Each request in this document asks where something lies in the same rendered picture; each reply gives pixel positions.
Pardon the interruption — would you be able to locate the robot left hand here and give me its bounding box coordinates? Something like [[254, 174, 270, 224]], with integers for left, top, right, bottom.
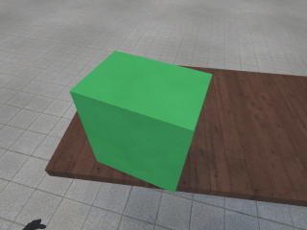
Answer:
[[23, 218, 46, 230]]

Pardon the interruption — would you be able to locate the table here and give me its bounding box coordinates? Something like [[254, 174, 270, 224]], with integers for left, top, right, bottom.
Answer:
[[45, 65, 307, 207]]

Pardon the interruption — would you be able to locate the carton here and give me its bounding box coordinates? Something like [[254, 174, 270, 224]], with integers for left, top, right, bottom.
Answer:
[[69, 51, 212, 193]]

